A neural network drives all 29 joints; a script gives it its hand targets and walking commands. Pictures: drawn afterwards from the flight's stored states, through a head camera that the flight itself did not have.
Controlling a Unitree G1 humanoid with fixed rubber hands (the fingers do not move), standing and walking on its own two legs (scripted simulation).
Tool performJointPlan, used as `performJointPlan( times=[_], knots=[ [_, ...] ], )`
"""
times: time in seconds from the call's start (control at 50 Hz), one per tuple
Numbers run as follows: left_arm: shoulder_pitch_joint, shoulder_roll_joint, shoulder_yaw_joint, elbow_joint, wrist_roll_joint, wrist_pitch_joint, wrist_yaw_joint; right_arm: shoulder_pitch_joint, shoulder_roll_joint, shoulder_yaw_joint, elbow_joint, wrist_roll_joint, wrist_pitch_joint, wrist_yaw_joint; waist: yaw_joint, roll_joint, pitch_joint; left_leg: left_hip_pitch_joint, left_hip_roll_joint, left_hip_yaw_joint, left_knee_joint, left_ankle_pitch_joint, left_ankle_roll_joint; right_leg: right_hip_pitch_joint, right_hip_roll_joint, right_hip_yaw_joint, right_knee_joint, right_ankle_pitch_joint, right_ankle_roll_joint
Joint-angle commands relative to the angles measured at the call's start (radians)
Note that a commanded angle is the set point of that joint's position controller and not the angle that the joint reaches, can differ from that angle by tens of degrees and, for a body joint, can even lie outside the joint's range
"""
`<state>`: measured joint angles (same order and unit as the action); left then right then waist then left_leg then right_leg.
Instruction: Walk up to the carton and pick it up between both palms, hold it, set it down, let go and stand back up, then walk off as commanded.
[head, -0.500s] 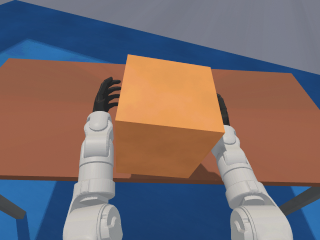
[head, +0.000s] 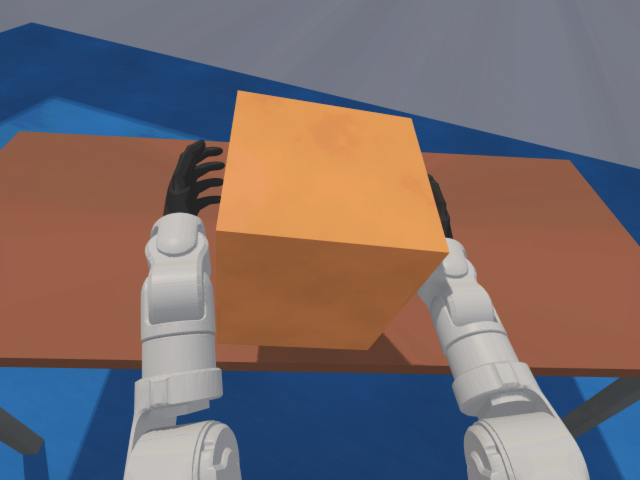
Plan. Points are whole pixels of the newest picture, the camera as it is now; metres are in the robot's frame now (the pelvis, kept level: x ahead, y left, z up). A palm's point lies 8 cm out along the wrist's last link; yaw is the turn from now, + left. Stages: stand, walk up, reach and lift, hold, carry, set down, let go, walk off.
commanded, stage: reach and lift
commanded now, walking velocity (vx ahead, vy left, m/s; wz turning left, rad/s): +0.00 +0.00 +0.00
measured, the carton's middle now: (310, 235) +0.37 +0.00 +0.12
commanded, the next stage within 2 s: hold in 1.22 s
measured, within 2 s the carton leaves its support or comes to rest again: neither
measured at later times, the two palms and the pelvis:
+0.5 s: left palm (176, 195) +0.36 +0.15 +0.20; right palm (433, 219) +0.36 -0.15 +0.16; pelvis +0.00 +0.00 +0.00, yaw +0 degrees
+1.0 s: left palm (172, 187) +0.36 +0.15 +0.21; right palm (435, 210) +0.36 -0.15 +0.18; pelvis +0.00 +0.00 +0.00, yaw +0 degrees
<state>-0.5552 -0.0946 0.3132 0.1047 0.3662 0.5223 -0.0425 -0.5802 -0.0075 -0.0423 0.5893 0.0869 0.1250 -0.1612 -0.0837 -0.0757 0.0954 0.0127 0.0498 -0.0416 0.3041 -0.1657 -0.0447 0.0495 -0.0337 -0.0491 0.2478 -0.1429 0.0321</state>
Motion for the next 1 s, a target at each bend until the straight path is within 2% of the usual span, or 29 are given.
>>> performJointPlan(
  times=[0.0, 0.04, 0.06, 0.12, 0.14, 0.16, 0.2, 0.22, 0.24, 0.32, 0.34, 0.36, 0.4, 0.42, 0.48, 0.52, 0.54, 0.58, 0.6, 0.62, 0.7, 0.72, 0.76, 0.78, 0.86, 0.88, 0.92, 0.94, 0.98],
  knots=[
    [-0.429, -0.468, -0.468, 0.026, -0.1, 0.032, -0.141, -0.655, 0.469, 0.321, -0.297, 0.026, -0.059, 0.076, -0.019, 0.062, -0.317, 0.068, -0.101, 0.1, -0.026, 0.178, 0.026, 0.046, 0.086, -0.079, -0.013, 0.143, 0.021],
    [-0.437, -0.463, -0.472, 0.038, -0.1, 0.044, -0.137, -0.664, 0.475, 0.337, -0.302, 0.039, -0.051, 0.073, -0.014, 0.076, -0.304, 0.069, -0.103, 0.101, -0.02, 0.193, 0.025, 0.042, 0.086, -0.074, -0.006, 0.169, 0.024],
    [-0.421, -0.456, -0.452, 0.037, -0.093, 0.049, -0.139, -0.653, 0.478, 0.339, -0.298, 0.047, -0.041, 0.071, -0.002, 0.062, -0.3, 0.061, -0.102, 0.1, -0.027, 0.189, 0.031, 0.062, 0.087, -0.073, -0.009, 0.162, 0.025],
    [-0.438, -0.473, -0.47, 0.015, -0.096, 0.06, -0.139, -0.673, 0.475, 0.331, -0.312, 0.049, -0.034, 0.071, -0.021, 0.08, -0.331, 0.08, -0.099, 0.094, -0.023, 0.184, 0.024, 0.057, 0.092, -0.076, -0.01, 0.133, 0.015],
    [-0.456, -0.473, -0.479, 0.015, -0.103, 0.06, -0.139, -0.693, 0.472, 0.343, -0.325, 0.058, -0.038, 0.07, -0.012, 0.076, -0.336, 0.065, -0.102, 0.098, -0.025, 0.178, 0.027, 0.05, 0.091, -0.082, -0.007, 0.133, 0.017],
    [-0.457, -0.466, -0.469, 0.016, -0.096, 0.061, -0.141, -0.662, 0.475, 0.323, -0.306, 0.05, -0.03, 0.072, -0.025, 0.072, -0.304, 0.071, -0.099, 0.097, -0.026, 0.176, 0.025, 0.046, 0.09, -0.081, -0.008, 0.134, 0.017],
    [-0.437, -0.449, -0.444, 0.03, -0.102, 0.071, -0.145, -0.701, 0.484, 0.359, -0.332, 0.063, -0.022, 0.069, 0.003, 0.041, -0.316, 0.063, -0.105, 0.1, -0.032, 0.173, 0.039, 0.062, 0.086, -0.077, -0.014, 0.132, 0.027],
    [-0.457, -0.447, -0.449, 0.025, -0.106, 0.071, -0.146, -0.682, 0.476, 0.348, -0.308, 0.06, -0.015, 0.07, -0.01, 0.041, -0.328, 0.057, -0.104, 0.099, -0.033, 0.164, 0.038, 0.059, 0.086, -0.076, -0.011, 0.135, 0.026],
    [-0.437, -0.441, -0.426, 0.046, -0.088, 0.077, -0.149, -0.673, 0.474, 0.352, -0.292, 0.064, -0.002, 0.07, 0.004, 0.039, -0.31, 0.061, -0.102, 0.102, -0.041, 0.148, 0.046, 0.056, 0.084, -0.071, -0.016, 0.118, 0.025],
    [-0.446, -0.465, -0.46, -0.023, -0.108, 0.089, -0.149, -0.692, 0.48, 0.375, -0.353, 0.101, -0.007, 0.062, -0.011, 0.064, -0.389, 0.107, -0.104, 0.1, -0.003, 0.263, 0.024, 0.089, 0.101, -0.076, 0.001, 0.218, 0.02],
    [-0.442, -0.46, -0.465, -0.002, -0.113, 0.093, -0.151, -0.696, 0.477, 0.371, -0.353, 0.097, -0.002, 0.057, -0.015, 0.06, -0.356, 0.099, -0.106, 0.1, -0.004, 0.259, 0.025, 0.069, 0.096, -0.074, -0.004, 0.213, 0.025],
    [-0.43, -0.453, -0.473, -0.035, -0.115, 0.091, -0.152, -0.697, 0.483, 0.381, -0.386, 0.106, -0.003, 0.051, -0.022, 0.048, -0.378, 0.098, -0.107, 0.093, 0.004, 0.286, 0.024, 0.099, 0.097, -0.077, -0.001, 0.253, 0.025],
    [-0.472, -0.43, -0.458, -0.001, -0.097, 0.104, -0.156, -0.688, 0.455, 0.335, -0.304, 0.086, 0.018, 0.053, -0.032, 0.08, -0.297, 0.066, -0.106, 0.097, -0.02, 0.186, 0.024, 0.052, 0.089, -0.078, -0.012, 0.143, 0.021],
    [-0.466, -0.438, -0.46, -0.009, -0.095, 0.11, -0.158, -0.674, 0.457, 0.344, -0.303, 0.093, 0.024, 0.057, -0.031, 0.071, -0.287, 0.078, -0.101, 0.096, -0.027, 0.2, 0.026, 0.052, 0.094, -0.076, -0.019, 0.134, 0.017],
    [-0.467, -0.451, -0.469, -0.037, -0.111, 0.115, -0.158, -0.704, 0.472, 0.357, -0.344, 0.104, 0.017, 0.057, -0.022, 0.081, -0.328, 0.079, -0.104, 0.098, -0.014, 0.235, 0.021, 0.066, 0.092, -0.079, -0.01, 0.182, 0.019],
    [-0.439, -0.46, -0.482, -0.049, -0.112, 0.121, -0.157, -0.69, 0.452, 0.362, -0.352, 0.121, 0.026, 0.051, -0.033, 0.078, -0.331, 0.106, -0.101, 0.09, -0.003, 0.293, 0.011, 0.069, 0.103, -0.08, -0.008, 0.216, 0.014],
    [-0.444, -0.446, -0.463, -0.043, -0.103, 0.123, -0.158, -0.68, 0.451, 0.357, -0.348, 0.112, 0.03, 0.05, -0.027, 0.079, -0.325, 0.1, -0.102, 0.091, -0.011, 0.263, 0.015, 0.07, 0.098, -0.081, -0.013, 0.193, 0.016],
    [-0.44, -0.442, -0.466, -0.044, -0.095, 0.132, -0.159, -0.656, 0.438, 0.348, -0.324, 0.115, 0.042, 0.051, -0.041, 0.09, -0.295, 0.097, -0.1, 0.093, -0.014, 0.266, 0.007, 0.069, 0.101, -0.082, -0.016, 0.179, 0.013],
    [-0.447, -0.442, -0.476, -0.056, -0.099, 0.134, -0.158, -0.692, 0.45, 0.365, -0.354, 0.125, 0.036, 0.051, -0.028, 0.089, -0.324, 0.102, -0.102, 0.098, -0.01, 0.272, 0.01, 0.072, 0.102, -0.081, -0.015, 0.184, 0.014],
    [-0.437, -0.446, -0.464, -0.049, -0.104, 0.14, -0.162, -0.693, 0.448, 0.363, -0.37, 0.122, 0.039, 0.05, -0.031, 0.072, -0.303, 0.085, -0.102, 0.097, -0.013, 0.261, 0.014, 0.079, 0.099, -0.081, -0.014, 0.187, 0.015],
    [-0.483, -0.421, -0.453, -0.036, -0.1, 0.146, -0.162, -0.696, 0.435, 0.333, -0.329, 0.106, 0.048, 0.053, -0.035, 0.072, -0.295, 0.068, -0.103, 0.1, -0.026, 0.195, 0.023, 0.062, 0.094, -0.083, -0.024, 0.129, 0.012],
    [-0.459, -0.441, -0.465, -0.062, -0.106, 0.145, -0.161, -0.703, 0.455, 0.357, -0.364, 0.118, 0.042, 0.052, -0.022, 0.072, -0.334, 0.09, -0.102, 0.103, -0.018, 0.237, 0.018, 0.084, 0.1, -0.081, -0.012, 0.167, 0.011],
    [-0.486, -0.453, -0.493, -0.117, -0.123, 0.136, -0.152, -0.72, 0.462, 0.373, -0.397, 0.135, 0.034, 0.046, -0.024, 0.092, -0.394, 0.114, -0.103, 0.096, 0.006, 0.319, 0.005, 0.093, 0.104, -0.083, 0.0, 0.228, 0.009],
    [-0.475, -0.452, -0.495, -0.082, -0.122, 0.144, -0.153, -0.721, 0.444, 0.361, -0.385, 0.138, 0.037, 0.047, -0.031, 0.113, -0.357, 0.106, -0.101, 0.095, 0.001, 0.299, -0.002, 0.069, 0.104, -0.081, -0.004, 0.203, 0.005],
    [-0.504, -0.409, -0.43, -0.05, -0.094, 0.156, -0.162, -0.709, 0.44, 0.335, -0.313, 0.116, 0.06, 0.05, -0.021, 0.079, -0.303, 0.063, -0.107, 0.109, -0.031, 0.183, 0.024, 0.077, 0.093, -0.073, -0.022, 0.119, 0.01],
    [-0.5, -0.422, -0.436, -0.052, -0.102, 0.154, -0.164, -0.729, 0.462, 0.348, -0.353, 0.118, 0.057, 0.05, -0.017, 0.055, -0.33, 0.067, -0.108, 0.112, -0.025, 0.213, 0.024, 0.096, 0.097, -0.081, -0.014, 0.146, 0.015],
    [-0.479, -0.411, -0.428, -0.058, -0.108, 0.154, -0.164, -0.744, 0.46, 0.369, -0.391, 0.134, 0.055, 0.043, -0.006, 0.05, -0.36, 0.085, -0.11, 0.111, -0.013, 0.258, 0.024, 0.108, 0.098, -0.074, -0.011, 0.199, 0.019],
    [-0.455, -0.419, -0.44, -0.065, -0.105, 0.159, -0.164, -0.719, 0.465, 0.376, -0.393, 0.139, 0.06, 0.038, -0.016, 0.05, -0.349, 0.089, -0.112, 0.106, -0.008, 0.288, 0.021, 0.114, 0.099, -0.08, -0.005, 0.239, 0.023],
    [-0.488, -0.404, -0.432, -0.053, -0.105, 0.162, -0.166, -0.739, 0.45, 0.362, -0.371, 0.135, 0.065, 0.036, -0.019, 0.065, -0.346, 0.082, -0.107, 0.106, -0.012, 0.258, 0.019, 0.097, 0.099, -0.073, -0.011, 0.194, 0.015]
  ],
)
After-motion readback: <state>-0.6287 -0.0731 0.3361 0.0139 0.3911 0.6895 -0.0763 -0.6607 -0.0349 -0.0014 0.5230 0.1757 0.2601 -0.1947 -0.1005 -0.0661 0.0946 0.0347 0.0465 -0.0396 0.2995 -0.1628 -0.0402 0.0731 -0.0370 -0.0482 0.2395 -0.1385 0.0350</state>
